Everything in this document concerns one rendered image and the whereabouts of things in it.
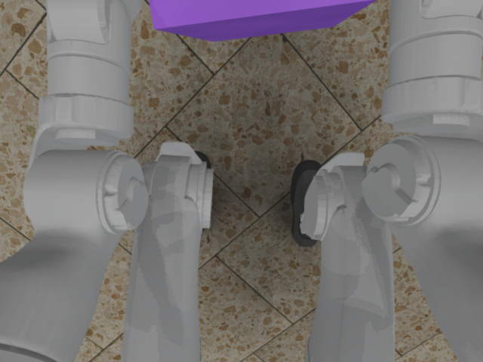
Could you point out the right robot foot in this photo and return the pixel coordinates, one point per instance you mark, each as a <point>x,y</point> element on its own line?
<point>301,179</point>

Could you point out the robot right upper arm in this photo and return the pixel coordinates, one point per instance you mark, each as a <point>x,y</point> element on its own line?
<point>429,191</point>

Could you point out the robot right forearm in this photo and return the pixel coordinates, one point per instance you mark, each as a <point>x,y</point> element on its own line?
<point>435,51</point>

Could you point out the left robot shin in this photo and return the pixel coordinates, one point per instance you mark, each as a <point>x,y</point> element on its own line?
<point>167,148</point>

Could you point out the robot left forearm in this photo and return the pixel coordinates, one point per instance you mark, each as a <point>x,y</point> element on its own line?
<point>89,64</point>

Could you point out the robot left upper arm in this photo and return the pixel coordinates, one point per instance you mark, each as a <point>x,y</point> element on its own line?
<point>80,203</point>

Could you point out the carton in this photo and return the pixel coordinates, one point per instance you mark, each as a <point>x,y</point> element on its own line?
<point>220,20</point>

